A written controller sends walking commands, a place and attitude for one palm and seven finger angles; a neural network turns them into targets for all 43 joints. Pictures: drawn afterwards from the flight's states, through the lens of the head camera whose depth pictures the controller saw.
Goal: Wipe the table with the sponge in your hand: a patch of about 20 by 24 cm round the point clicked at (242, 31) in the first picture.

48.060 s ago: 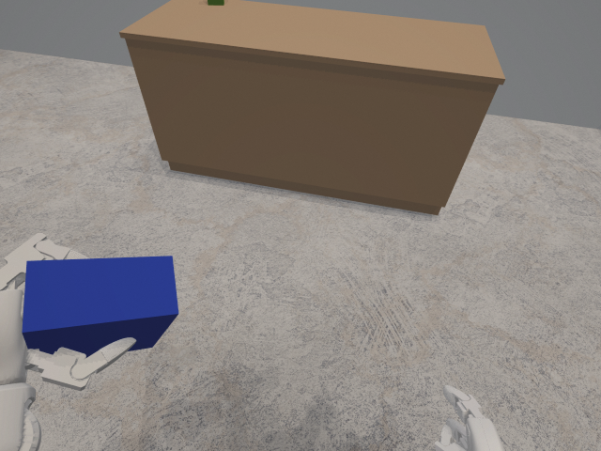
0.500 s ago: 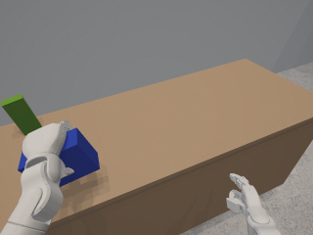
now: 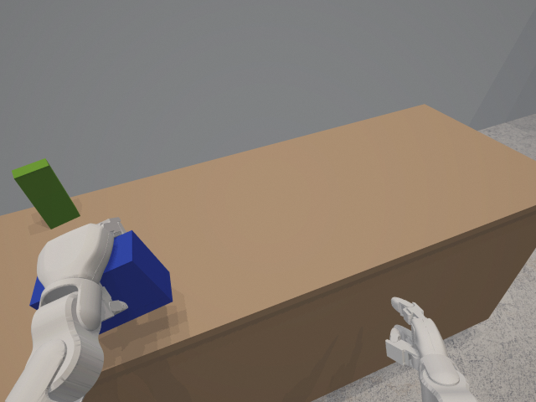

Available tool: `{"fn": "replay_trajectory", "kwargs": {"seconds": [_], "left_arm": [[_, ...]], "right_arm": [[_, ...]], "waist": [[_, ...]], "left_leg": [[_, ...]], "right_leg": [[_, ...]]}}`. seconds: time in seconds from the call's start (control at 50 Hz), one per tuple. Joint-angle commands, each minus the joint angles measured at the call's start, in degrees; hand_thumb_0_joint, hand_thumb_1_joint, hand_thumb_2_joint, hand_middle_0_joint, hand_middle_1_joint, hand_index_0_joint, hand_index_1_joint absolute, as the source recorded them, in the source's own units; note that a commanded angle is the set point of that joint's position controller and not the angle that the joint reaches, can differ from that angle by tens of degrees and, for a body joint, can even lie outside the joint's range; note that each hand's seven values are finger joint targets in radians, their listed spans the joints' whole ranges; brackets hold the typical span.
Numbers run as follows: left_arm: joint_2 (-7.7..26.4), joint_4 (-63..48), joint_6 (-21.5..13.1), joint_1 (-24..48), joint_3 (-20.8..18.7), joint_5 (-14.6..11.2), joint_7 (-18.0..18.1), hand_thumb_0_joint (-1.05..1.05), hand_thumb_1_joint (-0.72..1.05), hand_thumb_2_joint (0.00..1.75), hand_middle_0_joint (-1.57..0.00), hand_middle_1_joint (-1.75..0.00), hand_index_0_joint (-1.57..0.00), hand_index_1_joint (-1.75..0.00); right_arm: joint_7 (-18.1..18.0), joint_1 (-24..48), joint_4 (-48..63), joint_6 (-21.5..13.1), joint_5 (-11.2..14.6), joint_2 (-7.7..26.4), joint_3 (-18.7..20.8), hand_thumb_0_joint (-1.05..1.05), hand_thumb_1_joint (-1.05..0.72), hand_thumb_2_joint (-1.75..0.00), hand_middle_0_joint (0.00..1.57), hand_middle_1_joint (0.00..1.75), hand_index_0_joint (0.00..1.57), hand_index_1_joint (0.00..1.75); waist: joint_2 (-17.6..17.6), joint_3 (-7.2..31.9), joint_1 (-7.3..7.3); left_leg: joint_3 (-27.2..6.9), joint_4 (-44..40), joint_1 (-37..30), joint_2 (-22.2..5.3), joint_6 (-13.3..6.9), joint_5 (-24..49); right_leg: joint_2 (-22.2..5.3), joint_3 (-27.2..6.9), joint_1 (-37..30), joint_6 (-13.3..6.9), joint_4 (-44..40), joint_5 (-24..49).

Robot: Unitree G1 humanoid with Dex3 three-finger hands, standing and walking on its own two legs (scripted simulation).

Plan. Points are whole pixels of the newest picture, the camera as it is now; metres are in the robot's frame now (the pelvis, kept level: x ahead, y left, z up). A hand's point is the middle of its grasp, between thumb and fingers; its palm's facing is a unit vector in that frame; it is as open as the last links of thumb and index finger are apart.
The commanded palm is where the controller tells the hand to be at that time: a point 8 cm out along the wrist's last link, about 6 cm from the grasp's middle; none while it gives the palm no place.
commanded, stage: bring the sponge back beside the body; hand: left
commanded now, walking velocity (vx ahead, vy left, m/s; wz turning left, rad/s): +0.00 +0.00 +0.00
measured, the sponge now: (116, 292) +0.23 +0.28 +0.08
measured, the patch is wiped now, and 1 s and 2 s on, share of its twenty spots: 1.00 1.00 1.00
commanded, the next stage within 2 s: step back with the hand held close in 1.10 s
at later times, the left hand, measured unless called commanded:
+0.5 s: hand (95, 293) +0.20 +0.28 +0.11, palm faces +0.13 -0.17 -0.98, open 10.0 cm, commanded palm +0.16 +0.28 +0.19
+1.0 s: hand (86, 304) +0.19 +0.29 +0.11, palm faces +0.14 -0.18 -0.97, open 10.0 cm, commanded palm +0.15 +0.28 +0.18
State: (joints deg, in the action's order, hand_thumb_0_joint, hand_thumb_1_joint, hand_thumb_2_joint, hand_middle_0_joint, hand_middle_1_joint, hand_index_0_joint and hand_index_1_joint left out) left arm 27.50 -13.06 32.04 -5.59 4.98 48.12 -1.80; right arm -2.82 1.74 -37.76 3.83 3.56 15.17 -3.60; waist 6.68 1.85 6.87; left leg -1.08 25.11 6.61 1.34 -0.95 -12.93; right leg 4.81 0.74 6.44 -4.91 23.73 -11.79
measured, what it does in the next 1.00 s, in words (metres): stands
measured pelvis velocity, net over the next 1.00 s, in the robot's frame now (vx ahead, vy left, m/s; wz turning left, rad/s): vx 0.00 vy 0.00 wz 0.00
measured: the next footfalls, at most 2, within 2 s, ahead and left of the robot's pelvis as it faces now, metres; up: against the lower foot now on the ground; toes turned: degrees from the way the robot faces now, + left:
none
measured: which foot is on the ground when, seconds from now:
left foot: down 0.00-1.00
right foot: down 0.00-1.00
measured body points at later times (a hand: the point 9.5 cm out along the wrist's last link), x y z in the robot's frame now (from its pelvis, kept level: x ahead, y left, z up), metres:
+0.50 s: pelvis +0.00 +0.00 +0.00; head -0.05 -0.05 +0.44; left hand +0.19 +0.29 +0.17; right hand +0.27 -0.19 -0.05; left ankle +0.01 +0.11 -0.74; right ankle +0.02 -0.07 -0.74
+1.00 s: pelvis +0.00 +0.00 +0.00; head -0.06 -0.04 +0.44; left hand +0.17 +0.29 +0.16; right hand +0.26 -0.19 -0.05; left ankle +0.01 +0.11 -0.74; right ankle +0.02 -0.07 -0.74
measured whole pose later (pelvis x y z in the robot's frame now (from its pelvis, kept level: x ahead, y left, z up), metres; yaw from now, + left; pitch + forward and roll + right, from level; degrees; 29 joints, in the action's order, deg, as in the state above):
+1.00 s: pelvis +0.00 +0.00 +0.00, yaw +0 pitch -7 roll +0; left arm 27.6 -18.9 28.3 -16.0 2.2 47.1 -0.1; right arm -2.9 0.7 -37.8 2.1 2.8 14.7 -3.2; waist 6.5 1.5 7.3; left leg -1.0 25.6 5.7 1.1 -1.2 -13.1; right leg 5.1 0.5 5.0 -4.7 22.9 -11.1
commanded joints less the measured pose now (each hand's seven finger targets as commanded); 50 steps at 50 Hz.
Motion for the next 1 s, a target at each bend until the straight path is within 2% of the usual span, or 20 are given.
{"fn": "replay_trajectory", "kwargs": {"seconds": [0.0,0.02,0.1,0.12,0.16,0.22,0.36,0.42,0.48,0.52,0.58,0.62,0.68,0.72,0.78,0.82,0.84,0.9,0.92,0.98], "left_arm": [[12.2,-11.6,-1.4,13.5,-8.3,2.2,2.5,0.00,0.10,1.30,-1.20,-1.60,-1.20,-1.60],[14.7,-12.9,-1.6,14.7,-10.1,2.2,2.6,0.00,0.10,1.30,-1.20,-1.60,-1.20,-1.60],[12.5,-12.4,-1.9,12.4,-8.9,2.0,2.7,0.00,0.10,1.30,-1.20,-1.60,-1.20,-1.60],[15.3,-13.6,-2.2,13.6,-10.9,2.1,2.9,0.00,0.10,1.30,-1.20,-1.60,-1.20,-1.60],[12.5,-11.4,-2.2,12.0,-9.2,2.0,2.9,0.00,0.10,1.30,-1.20,-1.60,-1.20,-1.60],[14.8,-14.5,-2.8,11.8,-10.8,2.1,3.0,0.00,0.10,1.30,-1.20,-1.60,-1.20,-1.60],[12.2,-14.4,-3.2,6.6,-10.2,1.4,3.3,0.00,0.10,1.30,-1.20,-1.60,-1.20,-1.60],[14.5,-16.6,-3.5,6.7,-11.8,1.3,3.5,0.00,0.10,1.30,-1.20,-1.60,-1.20,-1.60],[12.7,-15.4,-3.6,3.5,-11.2,1.2,3.7,0.00,0.10,1.30,-1.20,-1.60,-1.20,-1.60],[14.0,-18.6,-3.9,4.9,-11.7,1.1,3.7,0.00,0.10,1.30,-1.20,-1.60,-1.20,-1.60],[11.6,-16.6,-4.0,1.3,-10.6,1.0,3.7,0.00,0.10,1.30,-1.20,-1.60,-1.20,-1.60],[14.0,-20.3,-4.5,2.7,-11.8,1.1,3.8,0.00,0.10,1.30,-1.20,-1.60,-1.20,-1.60],[11.6,-17.6,-4.4,-0.6,-10.8,0.9,3.9,0.00,0.10,1.30,-1.20,-1.60,-1.20,-1.60],[14.1,-19.6,-4.6,1.5,-12.4,1.0,4.0,0.00,0.10,1.30,-1.20,-1.60,-1.20,-1.60],[12.1,-17.1,-4.6,0.6,-11.2,1.1,4.2,0.00,0.10,1.30,-1.20,-1.60,-1.20,-1.60],[14.1,-19.7,-5.0,3.2,-12.0,1.2,4.3,0.00,0.10,1.30,-1.20,-1.60,-1.20,-1.60],[12.6,-19.3,-4.9,3.7,-11.0,1.3,4.4,0.00,0.10,1.30,-1.20,-1.60,-1.20,-1.60],[11.8,-17.7,-4.9,1.1,-10.8,1.1,4.2,0.00,0.10,1.30,-1.20,-1.60,-1.20,-1.60],[13.6,-19.6,-5.0,2.7,-11.9,1.2,4.2,0.00,0.10,1.30,-1.20,-1.60,-1.20,-1.60],[11.1,-16.4,-4.6,-0.3,-10.7,0.8,4.0,0.00,0.10,1.30,-1.20,-1.60,-1.20,-1.60]], "right_arm": [[-0.3,16.5,10.9,-3.2,0.1,5.0,2.0,0.00,-0.90,-0.90,0.20,0.30,0.20,0.30],[-0.5,16.5,11.0,-3.4,0.0,5.3,2.0,0.00,-0.90,-0.90,0.20,0.30,0.20,0.30],[-0.5,16.6,11.0,-3.5,0.0,5.0,2.1,0.00,-0.90,-0.90,0.20,0.30,0.20,0.30],[-0.5,16.2,11.0,-3.7,0.0,5.3,2.1,0.00,-0.90,-0.90,0.20,0.30,0.20,0.30],[-0.5,16.0,10.7,-4.0,-0.1,4.9,1.9,0.00,-0.90,-0.90,0.20,0.30,0.20,0.30],[-0.6,16.2,11.1,-4.1,-0.3,5.3,2.2,0.00,-0.90,-0.90,0.20,0.30,0.20,0.30],[-0.4,15.7,11.1,-4.4,-0.3,4.9,2.3,0.00,-0.90,-0.90,0.20,0.30,0.20,0.30],[-0.5,15.7,11.2,-4.3,-0.4,5.3,2.4,0.00,-0.90,-0.90,0.20,0.30,0.20,0.30],[-0.2,15.4,10.8,-4.4,-0.4,5.1,2.4,0.00,-0.90,-0.90,0.20,0.30,0.20,0.30],[-0.3,15.7,11.4,-4.5,-0.4,5.2,2.5,0.00,-0.90,-0.90,0.20,0.30,0.20,0.30],[0.0,15.4,10.9,-4.5,-0.4,5.0,2.5,0.00,-0.90,-0.90,0.20,0.30,0.20,0.30],[-0.1,15.8,11.4,-4.5,-0.5,5.2,2.6,0.00,-0.90,-0.90,0.20,0.30,0.20,0.30],[0.0,15.3,11.0,-4.5,-0.5,4.8,2.5,0.00,-0.90,-0.90,0.20,0.30,0.20,0.30],[-0.2,15.6,11.3,-4.5,-0.6,5.1,2.5,0.00,-0.90,-0.90,0.20,0.30,0.20,0.30],[-0.3,15.1,10.8,-4.6,-0.6,4.9,2.4,0.00,-0.90,-0.90,0.20,0.30,0.20,0.30],[-0.5,15.6,11.2,-4.7,-0.5,5.1,2.5,0.00,-0.90,-0.90,0.20,0.30,0.20,0.30],[-0.4,15.7,11.5,-5.0,-0.5,4.5,2.2,0.00,-0.90,-0.90,0.20,0.30,0.20,0.30],[-0.4,15.2,10.8,-4.8,-0.6,4.9,2.5,0.00,-0.90,-0.90,0.20,0.30,0.20,0.30],[-0.5,15.5,11.3,-4.9,-0.6,5.1,2.5,0.00,-0.90,-0.90,0.20,0.30,0.20,0.30],[-0.3,15.0,10.7,-4.9,-0.6,4.9,2.4,0.00,-0.90,-0.90,0.20,0.30,0.20,0.30]], "waist": [[-3.7,7.2,0.12],[-2.7,7.5,0.26],[-2.7,7.4,0.33],[-2.3,7.8,0.32],[-3.0,6.2,0.08],[-1.3,7.6,0.51],[-3.4,5.6,0.44],[-2.1,6.0,0.52],[-3.5,6.2,0.62],[-1.4,6.9,0.55],[-3.2,5.1,0.39],[-1.1,6.3,0.41],[-3.6,4.1,0.35],[-1.4,4.0,0.49],[-3.5,3.7,0.25],[-0.9,4.6,0.29],[-0.4,4.6,0.49],[-2.4,4.6,0.50],[-0.8,4.9,0.48],[-3.6,3.5,0.43]], "left_leg": [[-3.8,-2.7,-0.2,0.2,-2.2,8.7],[-3.9,-2.9,-0.6,0.1,-2.3,7.7],[-3.7,-2.6,-0.2,0.3,-2.2,7.8],[-3.9,-2.9,-0.5,0.2,-2.2,7.0],[-3.8,-2.8,0.0,0.2,-2.2,7.2],[-3.8,-2.7,-0.7,0.2,-2.3,7.6],[-3.8,-2.5,-0.4,0.2,-2.3,8.4],[-3.7,-2.3,-0.9,0.2,-2.4,8.1],[-3.8,-2.1,-0.4,0.2,-2.3,9.2],[-3.8,-2.3,-1.2,0.2,-2.3,8.8],[-3.7,-1.9,-0.7,0.2,-2.3,9.0],[-3.7,-1.9,-1.6,0.1,-2.4,8.7],[-3.8,-2.0,-0.8,0.1,-2.4,8.5],[-3.8,-2.3,-1.1,0.0,-2.4,7.2],[-3.9,-2.3,-0.7,0.1,-2.3,7.4],[-3.9,-2.7,-1.4,0.0,-2.4,6.5],[-3.8,-2.4,-0.9,0.2,-2.3,6.8],[-3.8,-2.7,-1.0,0.0,-2.4,7.5],[-3.9,-2.9,-1.5,0.0,-2.4,6.9],[-3.8,-2.7,-0.5,-0.1,-2.3,7.5]], "right_leg": [[-3.2,-8.8,-1.2,0.2,-5.7,3.2],[-3.1,-9.9,-1.1,0.0,-6.0,1.5],[-3.3,-9.2,-1.2,0.2,-6.0,1.5],[-3.1,-10.0,-1.3,-0.1,-6.2,-0.2],[-3.0,-9.1,-0.4,0.1,-6.3,0.0],[-3.1,-9.8,-1.4,-0.1,-6.1,0.6],[-2.9,-9.0,-0.6,0.2,-6.1,1.4],[-3.0,-10.2,-0.7,0.0,-6.4,1.4],[-3.0,-9.3,-1.2,0.2,-5.9,3.2],[-2.9,-9.9,-1.4,0.0,-6.0,2.5],[-3.0,-9.3,-0.4,0.3,-6.3,2.7],[-2.9,-10.3,-0.9,0.0,-6.3,2.4],[-2.8,-9.4,0.2,0.3,-6.8,1.5],[-2.8,-10.4,0.5,0.0,-7.1,-0.3],[-2.8,-9.5,0.6,0.3,-7.3,-0.7],[-2.7,-10.2,0.3,0.0,-7.4,-1.7],[-2.8,-9.5,0.2,0.1,-7.1,-1.7],[-2.7,-8.8,-0.1,0.2,-7.1,-0.5],[-2.5,-9.8,-0.2,-0.1,-7.1,-1.0],[-2.7,-8.9,0.3,0.3,-7.4,-0.7]]}}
